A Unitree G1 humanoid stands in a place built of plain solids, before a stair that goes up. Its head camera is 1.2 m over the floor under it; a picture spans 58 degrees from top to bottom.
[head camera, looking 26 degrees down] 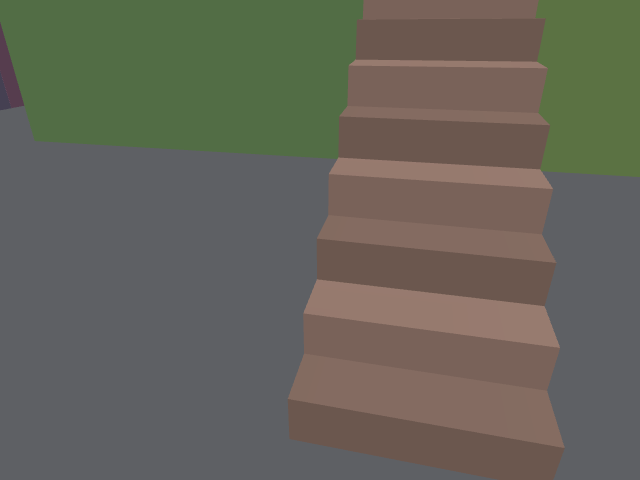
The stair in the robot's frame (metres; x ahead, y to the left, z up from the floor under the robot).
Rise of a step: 0.18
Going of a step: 0.20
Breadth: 0.78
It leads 13 degrees to the right of straight ahead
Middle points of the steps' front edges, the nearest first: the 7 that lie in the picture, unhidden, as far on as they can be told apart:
0.90 -0.28 0.18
1.09 -0.33 0.35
1.29 -0.37 0.53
1.49 -0.42 0.71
1.69 -0.46 0.88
1.89 -0.50 1.06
2.09 -0.55 1.24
